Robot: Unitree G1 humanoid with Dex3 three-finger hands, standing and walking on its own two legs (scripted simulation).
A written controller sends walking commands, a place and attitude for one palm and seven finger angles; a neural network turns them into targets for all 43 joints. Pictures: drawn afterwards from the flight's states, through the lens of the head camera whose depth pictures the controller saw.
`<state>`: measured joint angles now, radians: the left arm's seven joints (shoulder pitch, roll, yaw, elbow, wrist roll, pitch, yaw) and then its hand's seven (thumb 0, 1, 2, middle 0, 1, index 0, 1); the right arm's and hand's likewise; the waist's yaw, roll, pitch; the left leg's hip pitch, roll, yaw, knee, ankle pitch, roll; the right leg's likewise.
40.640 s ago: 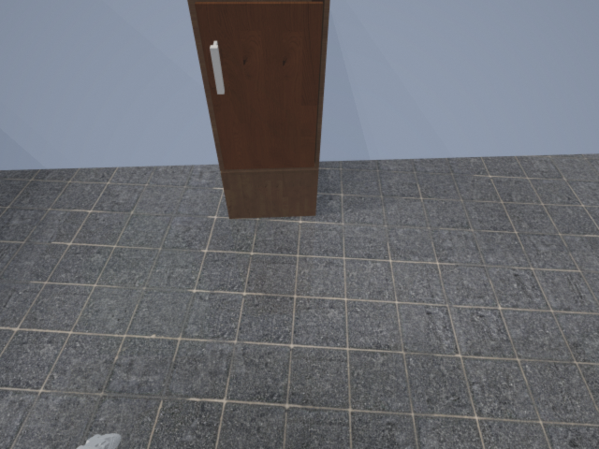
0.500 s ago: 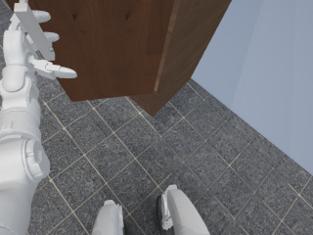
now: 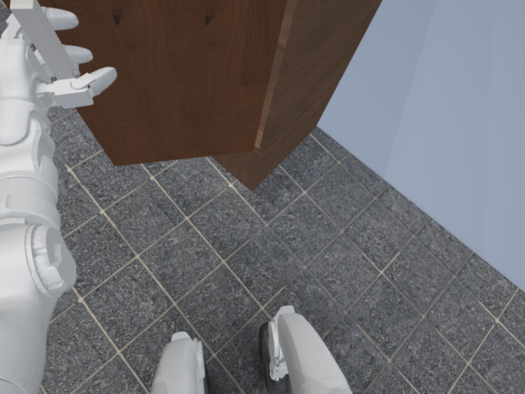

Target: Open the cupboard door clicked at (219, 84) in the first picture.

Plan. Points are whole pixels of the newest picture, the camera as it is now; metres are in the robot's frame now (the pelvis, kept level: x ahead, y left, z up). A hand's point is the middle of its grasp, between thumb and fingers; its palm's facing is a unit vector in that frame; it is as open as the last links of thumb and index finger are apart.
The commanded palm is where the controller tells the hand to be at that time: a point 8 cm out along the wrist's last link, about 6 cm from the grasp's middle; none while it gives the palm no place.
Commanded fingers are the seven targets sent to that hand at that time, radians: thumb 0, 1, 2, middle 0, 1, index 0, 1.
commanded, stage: close the thumb around the handle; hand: left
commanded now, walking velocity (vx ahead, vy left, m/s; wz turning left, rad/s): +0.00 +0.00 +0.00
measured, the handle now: (53, 40) +0.60 +0.22 +0.07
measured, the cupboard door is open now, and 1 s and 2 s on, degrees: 52 73 100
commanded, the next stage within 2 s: pull the door open along its arc in 0.30 s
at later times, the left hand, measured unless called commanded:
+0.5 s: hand (75, 70) +0.56 +0.19 +0.06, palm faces +0.02 -1.00 -0.02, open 5.6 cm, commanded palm +0.53 +0.23 +0.06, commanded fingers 0.00 0.90 0.90 -0.40 -1.35 -0.40 -1.35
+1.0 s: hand (111, 148) +0.44 +0.14 +0.06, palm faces +0.16 -0.99 +0.04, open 5.9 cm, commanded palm +0.38 +0.20 +0.06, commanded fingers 0.00 0.90 0.90 -0.40 -1.35 -0.40 -1.35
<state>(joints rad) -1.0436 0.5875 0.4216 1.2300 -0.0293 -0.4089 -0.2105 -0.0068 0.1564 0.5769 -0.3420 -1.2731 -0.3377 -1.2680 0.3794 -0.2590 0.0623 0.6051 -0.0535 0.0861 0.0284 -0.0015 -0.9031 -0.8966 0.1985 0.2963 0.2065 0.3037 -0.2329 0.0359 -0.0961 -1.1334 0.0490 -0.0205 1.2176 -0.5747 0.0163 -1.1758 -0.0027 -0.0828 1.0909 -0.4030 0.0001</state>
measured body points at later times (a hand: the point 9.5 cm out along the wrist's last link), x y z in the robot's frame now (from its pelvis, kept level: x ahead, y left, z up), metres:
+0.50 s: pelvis +0.00 +0.00 +0.00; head +0.18 +0.03 +0.41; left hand +0.55 +0.24 +0.06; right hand -0.02 -0.25 -0.10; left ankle -0.01 +0.10 -0.64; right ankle +0.05 -0.13 -0.64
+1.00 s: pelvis +0.02 +0.00 +0.03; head +0.14 +0.01 +0.46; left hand +0.42 +0.19 +0.06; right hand +0.10 -0.25 -0.09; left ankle -0.01 +0.10 -0.64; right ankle +0.05 -0.13 -0.64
